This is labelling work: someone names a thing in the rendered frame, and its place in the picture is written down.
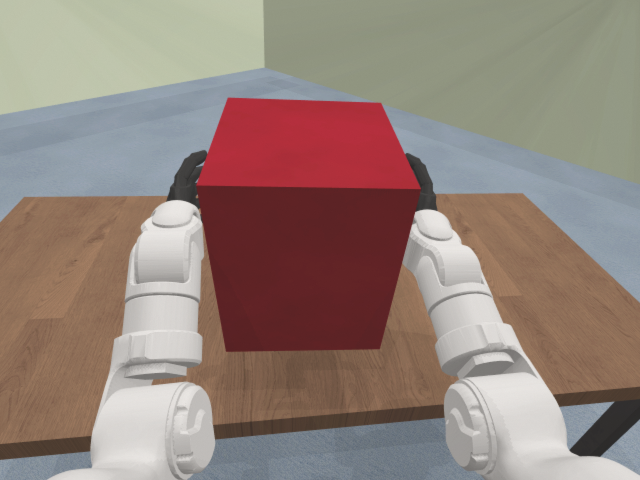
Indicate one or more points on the table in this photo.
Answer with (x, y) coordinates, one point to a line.
(63, 274)

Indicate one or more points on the left robot hand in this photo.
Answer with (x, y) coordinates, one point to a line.
(184, 186)

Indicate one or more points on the left robot forearm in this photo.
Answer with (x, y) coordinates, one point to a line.
(160, 336)

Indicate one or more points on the robot right upper arm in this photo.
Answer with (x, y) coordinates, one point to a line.
(508, 427)

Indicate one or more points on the right robot hand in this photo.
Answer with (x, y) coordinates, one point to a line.
(427, 198)

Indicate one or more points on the carton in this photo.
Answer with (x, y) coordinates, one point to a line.
(307, 208)

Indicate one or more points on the right robot forearm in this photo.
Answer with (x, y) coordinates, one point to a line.
(472, 339)

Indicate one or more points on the robot left upper arm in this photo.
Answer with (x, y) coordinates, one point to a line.
(157, 432)

